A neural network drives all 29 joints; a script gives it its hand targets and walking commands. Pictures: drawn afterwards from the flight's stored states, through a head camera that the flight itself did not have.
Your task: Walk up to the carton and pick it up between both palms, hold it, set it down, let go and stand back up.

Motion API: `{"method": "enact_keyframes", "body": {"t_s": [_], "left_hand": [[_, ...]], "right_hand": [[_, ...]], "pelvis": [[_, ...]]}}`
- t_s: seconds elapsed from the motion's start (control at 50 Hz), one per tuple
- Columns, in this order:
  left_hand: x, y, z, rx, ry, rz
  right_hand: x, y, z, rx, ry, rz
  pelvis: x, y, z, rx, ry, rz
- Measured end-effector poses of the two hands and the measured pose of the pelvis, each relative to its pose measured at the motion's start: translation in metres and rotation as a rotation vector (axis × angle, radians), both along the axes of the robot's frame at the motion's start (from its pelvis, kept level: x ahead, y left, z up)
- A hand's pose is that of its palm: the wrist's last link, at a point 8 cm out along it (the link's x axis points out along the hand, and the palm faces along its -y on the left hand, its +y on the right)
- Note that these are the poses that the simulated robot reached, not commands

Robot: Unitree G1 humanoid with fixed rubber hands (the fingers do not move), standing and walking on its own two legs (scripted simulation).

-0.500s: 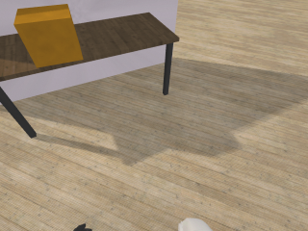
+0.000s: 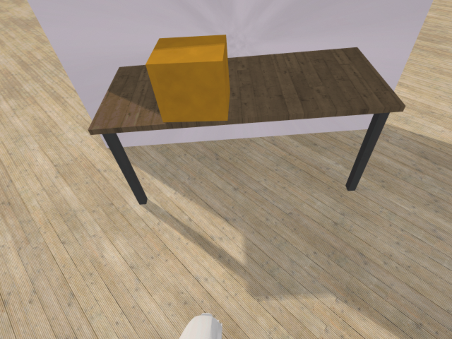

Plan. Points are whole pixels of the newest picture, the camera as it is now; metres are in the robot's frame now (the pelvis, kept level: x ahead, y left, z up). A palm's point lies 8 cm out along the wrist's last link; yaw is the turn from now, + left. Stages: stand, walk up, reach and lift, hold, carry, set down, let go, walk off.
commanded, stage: walk up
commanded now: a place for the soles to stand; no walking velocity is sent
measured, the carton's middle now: (193, 79) +1.04 +0.21 -0.07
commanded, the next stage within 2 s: none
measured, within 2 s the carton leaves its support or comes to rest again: neither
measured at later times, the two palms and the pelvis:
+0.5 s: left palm (109, 267) +0.30 +0.33 -0.12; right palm (342, 282) +0.27 -0.18 -0.11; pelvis +0.24 +0.07 +0.00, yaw +9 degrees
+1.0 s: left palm (126, 234) +0.37 +0.30 -0.10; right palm (303, 168) +0.60 -0.16 -0.12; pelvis +0.45 +0.06 +0.00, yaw +11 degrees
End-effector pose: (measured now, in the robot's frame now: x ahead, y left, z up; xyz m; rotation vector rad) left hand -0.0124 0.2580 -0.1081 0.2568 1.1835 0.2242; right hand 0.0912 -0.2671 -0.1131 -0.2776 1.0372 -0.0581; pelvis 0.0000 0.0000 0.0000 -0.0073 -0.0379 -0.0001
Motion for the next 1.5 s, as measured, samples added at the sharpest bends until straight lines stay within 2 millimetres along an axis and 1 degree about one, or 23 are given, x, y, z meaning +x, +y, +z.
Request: {"method": "enact_keyframes", "body": {"t_s": [0.04, 0.1, 0.2, 0.24, 0.28, 0.32, 0.42, 0.46, 0.52, 0.62, 0.72, 0.76, 0.8, 0.92, 0.98, 1.02, 1.1, 1.2, 1.24, 1.28, 1.36, 1.42, 1.5], "left_hand": [[-0.004, 0.002, -0.002, -0.014, 0.053, 0.029], [0.005, 0.006, -0.011, -0.043, 0.097, 0.063], [0.046, 0.026, -0.042, -0.084, 0.146, 0.098], [0.069, 0.037, -0.056, -0.100, 0.163, 0.087], [0.101, 0.046, -0.061, -0.115, 0.142, 0.080], [0.142, 0.056, -0.057, -0.115, 0.086, 0.055], [0.249, 0.070, -0.029, -0.091, -0.089, -0.021], [0.282, 0.071, -0.020, -0.087, -0.132, -0.038], [0.323, 0.067, -0.011, -0.091, -0.166, -0.052], [0.383, 0.051, -0.007, -0.097, -0.193, -0.074], [0.439, 0.035, -0.014, -0.054, -0.228, -0.062], [0.445, 0.033, -0.014, -0.040, -0.229, -0.014], [0.440, 0.035, -0.010, -0.030, -0.208, 0.056], [0.399, 0.041, 0.006, -0.010, -0.056, 0.188], [0.385, 0.043, 0.007, -0.018, 0.025, 0.227], [0.382, 0.045, 0.005, -0.032, 0.064, 0.246], [0.391, 0.054, -0.006, -0.069, 0.104, 0.266], [0.423, 0.085, -0.033, -0.110, 0.139, 0.255], [0.444, 0.101, -0.043, -0.121, 0.147, 0.232], [0.472, 0.116, -0.045, -0.121, 0.125, 0.207], [0.545, 0.147, -0.034, -0.098, 0.022, 0.129], [0.596, 0.163, -0.023, -0.073, -0.055, 0.085], [0.642, 0.167, -0.019, -0.062, -0.105, 0.058]], "right_hand": [[0.040, 0.017, 0.002, 0.024, -0.028, 0.041], [0.096, 0.052, 0.001, 0.063, -0.057, 0.113], [0.180, 0.107, -0.012, 0.071, -0.096, 0.191], [0.200, 0.118, -0.022, 0.055, -0.098, 0.167], [0.205, 0.120, -0.027, 0.043, -0.078, 0.108], [0.201, 0.115, -0.025, 0.023, -0.038, 0.045], [0.182, 0.094, -0.008, -0.032, 0.072, -0.019], [0.177, 0.088, -0.002, -0.045, 0.110, -0.034], [0.180, 0.081, 0.001, -0.048, 0.155, -0.051], [0.208, 0.074, -0.008, -0.024, 0.198, -0.054], [0.262, 0.062, -0.038, 0.008, 0.225, -0.014], [0.290, 0.063, -0.045, 0.017, 0.230, 0.024], [0.325, 0.066, -0.042, 0.018, 0.210, 0.069], [0.444, 0.085, -0.017, 0.033, 0.060, 0.179], [0.491, 0.103, -0.008, 0.046, 0.009, 0.212], [0.516, 0.118, -0.006, 0.058, -0.011, 0.232], [0.563, 0.159, -0.005, 0.082, -0.043, 0.277], [0.614, 0.205, -0.009, 0.066, -0.088, 0.291], [0.622, 0.213, -0.013, 0.048, -0.091, 0.256], [0.619, 0.211, -0.014, 0.032, -0.075, 0.185], [0.593, 0.199, -0.011, -0.007, 0.009, 0.067], [0.570, 0.194, -0.009, -0.027, 0.086, 0.026], [0.556, 0.196, -0.013, -0.029, 0.159, 0.013]], "pelvis": [[0.019, 0.005, 0.000, -0.004, 0.000, 0.023], [0.050, 0.014, -0.004, -0.013, 0.000, 0.057], [0.112, 0.044, -0.025, -0.025, 0.008, 0.098], [0.132, 0.056, -0.036, -0.007, -0.001, 0.128], [0.148, 0.064, -0.038, -0.011, -0.010, 0.143], [0.164, 0.068, -0.034, -0.009, -0.017, 0.153], [0.203, 0.073, -0.014, -0.004, -0.016, 0.159], [0.220, 0.073, -0.008, -0.005, -0.010, 0.162], [0.247, 0.072, -0.003, -0.001, -0.001, 0.164], [0.295, 0.063, -0.006, 0.019, 0.005, 0.155], [0.349, 0.048, -0.024, 0.012, 0.005, 0.147], [0.365, 0.045, -0.026, 0.000, -0.002, 0.163], [0.380, 0.044, -0.022, 0.009, -0.007, 0.174], [0.422, 0.053, 0.000, 0.021, -0.009, 0.192], [0.442, 0.060, 0.003, 0.020, -0.005, 0.195], [0.456, 0.067, 0.003, 0.014, -0.005, 0.201], [0.483, 0.086, -0.002, -0.005, -0.007, 0.215], [0.525, 0.123, -0.018, -0.016, -0.005, 0.219], [0.536, 0.136, -0.024, 0.003, -0.014, 0.220], [0.546, 0.147, -0.024, -0.005, -0.025, 0.213], [0.566, 0.161, -0.014, -0.003, -0.034, 0.194], [0.578, 0.168, -0.008, -0.003, -0.028, 0.190], [0.589, 0.171, -0.007, 0.002, -0.020, 0.180]]}}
